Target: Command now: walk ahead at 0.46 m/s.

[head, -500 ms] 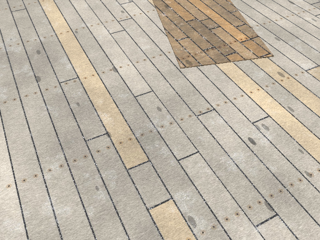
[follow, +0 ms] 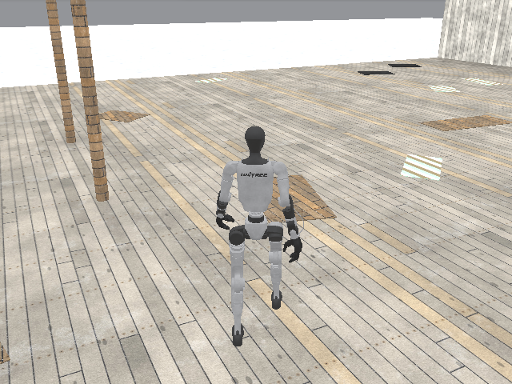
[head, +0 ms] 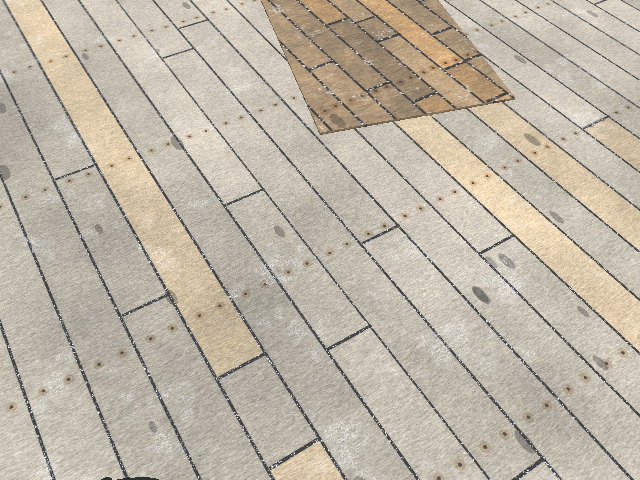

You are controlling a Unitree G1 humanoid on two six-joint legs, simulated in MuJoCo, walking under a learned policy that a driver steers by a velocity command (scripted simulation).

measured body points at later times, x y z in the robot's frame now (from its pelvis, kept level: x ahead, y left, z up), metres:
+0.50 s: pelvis +0.28 -0.04 +0.01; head +0.29 -0.03 +0.46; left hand +0.25 +0.23 -0.14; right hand +0.46 -0.28 -0.10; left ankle +0.46 +0.15 -0.68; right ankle +0.20 -0.13 -0.73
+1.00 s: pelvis +0.48 +0.02 +0.00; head +0.52 +0.06 +0.45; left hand +0.53 +0.34 -0.11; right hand +0.70 -0.20 -0.10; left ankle +0.50 +0.11 -0.73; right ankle +0.62 -0.12 -0.69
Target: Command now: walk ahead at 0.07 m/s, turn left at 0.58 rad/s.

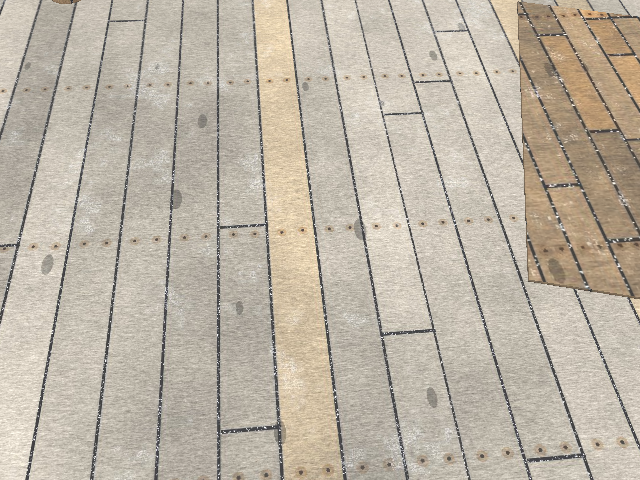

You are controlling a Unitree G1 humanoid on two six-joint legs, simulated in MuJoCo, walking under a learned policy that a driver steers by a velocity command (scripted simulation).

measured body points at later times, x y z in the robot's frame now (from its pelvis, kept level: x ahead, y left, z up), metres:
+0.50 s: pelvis +0.13 -0.01 +0.00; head +0.15 -0.01 +0.45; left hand +0.08 +0.28 -0.12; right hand +0.37 -0.20 -0.08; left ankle +0.17 +0.14 -0.72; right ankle +0.09 -0.16 -0.74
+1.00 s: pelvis +0.36 +0.04 -0.02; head +0.40 +0.04 +0.43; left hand +0.57 +0.28 -0.11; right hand +0.38 -0.24 -0.14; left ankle +0.17 +0.14 -0.74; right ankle +0.54 -0.06 -0.72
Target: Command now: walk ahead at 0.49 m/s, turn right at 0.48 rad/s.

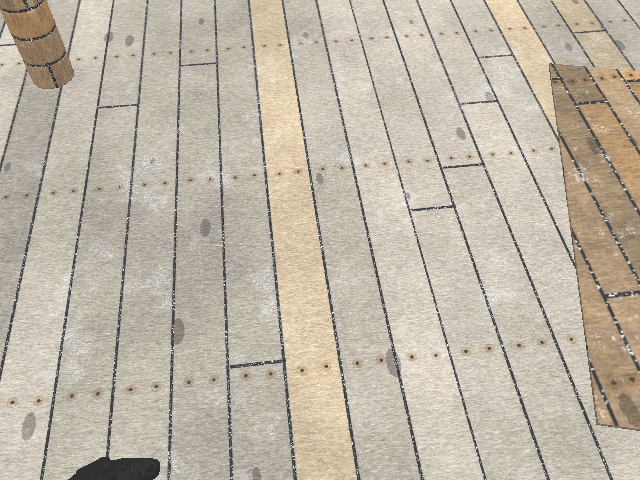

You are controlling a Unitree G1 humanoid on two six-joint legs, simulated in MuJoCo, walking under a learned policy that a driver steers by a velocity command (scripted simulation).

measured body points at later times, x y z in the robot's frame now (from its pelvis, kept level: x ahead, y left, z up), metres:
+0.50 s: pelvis +0.29 -0.01 +0.01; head +0.32 -0.03 +0.46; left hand +0.42 +0.26 -0.10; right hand +0.45 -0.31 -0.06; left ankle +0.47 +0.08 -0.71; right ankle +0.17 -0.09 -0.72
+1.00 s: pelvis +0.54 -0.11 +0.01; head +0.56 -0.13 +0.46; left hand +0.86 -0.03 -0.05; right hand +0.39 -0.36 -0.12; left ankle +0.47 +0.07 -0.72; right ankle +0.60 -0.26 -0.72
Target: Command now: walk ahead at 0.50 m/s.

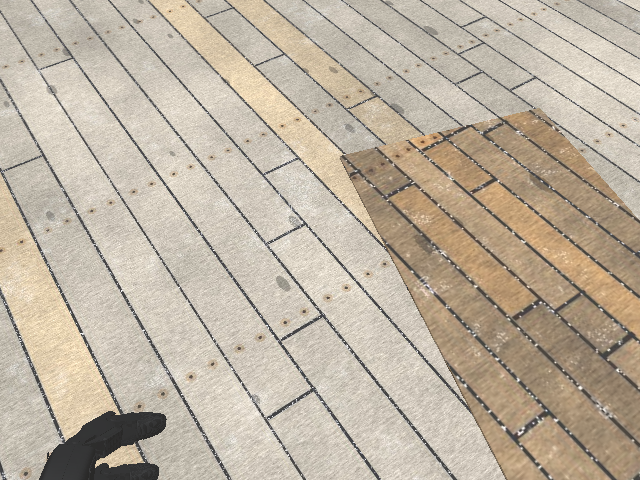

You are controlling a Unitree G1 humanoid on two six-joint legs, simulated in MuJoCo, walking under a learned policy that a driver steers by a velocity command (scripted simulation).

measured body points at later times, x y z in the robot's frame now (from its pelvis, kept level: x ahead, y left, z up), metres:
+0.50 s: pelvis +0.26 +0.00 +0.00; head +0.29 +0.01 +0.45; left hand +0.21 +0.29 -0.13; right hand +0.51 -0.18 -0.09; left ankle +0.40 +0.15 -0.71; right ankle +0.12 -0.11 -0.73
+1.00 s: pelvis +0.53 +0.08 +0.00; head +0.55 +0.10 +0.45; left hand +0.62 +0.40 -0.07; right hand +0.72 -0.16 -0.10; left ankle +0.40 +0.13 -0.73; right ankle +0.73 +0.03 -0.72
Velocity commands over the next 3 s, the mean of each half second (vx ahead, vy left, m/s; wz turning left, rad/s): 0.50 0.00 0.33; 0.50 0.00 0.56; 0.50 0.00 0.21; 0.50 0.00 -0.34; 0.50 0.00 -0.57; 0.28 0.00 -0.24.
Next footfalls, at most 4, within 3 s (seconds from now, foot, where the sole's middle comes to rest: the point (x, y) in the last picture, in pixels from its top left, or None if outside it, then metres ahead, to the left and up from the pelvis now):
0.56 left None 0.43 0.15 -0.77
1.04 right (275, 355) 0.75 0.06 -0.77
1.54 left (115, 338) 0.84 0.42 -0.77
2.10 right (159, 216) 1.21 0.34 -0.77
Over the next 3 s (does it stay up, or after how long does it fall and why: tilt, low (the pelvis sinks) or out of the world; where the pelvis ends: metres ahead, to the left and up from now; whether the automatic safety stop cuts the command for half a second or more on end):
stays up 1.42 0.48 0.01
